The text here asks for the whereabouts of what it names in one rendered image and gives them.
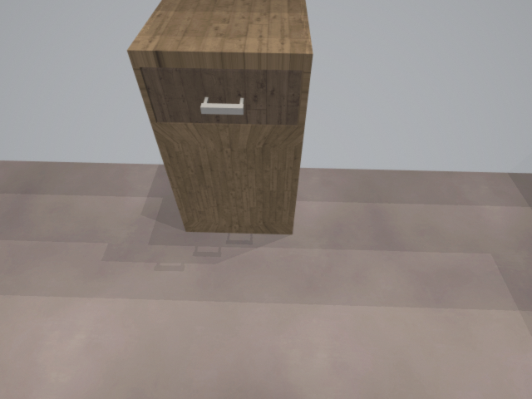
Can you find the cabinet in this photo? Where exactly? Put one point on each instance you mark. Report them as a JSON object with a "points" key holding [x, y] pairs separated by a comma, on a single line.
{"points": [[229, 178]]}

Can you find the drawer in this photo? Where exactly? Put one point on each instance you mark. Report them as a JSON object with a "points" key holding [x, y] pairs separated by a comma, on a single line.
{"points": [[271, 97]]}

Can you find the handle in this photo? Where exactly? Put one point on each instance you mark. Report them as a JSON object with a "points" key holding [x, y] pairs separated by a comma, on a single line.
{"points": [[222, 109]]}

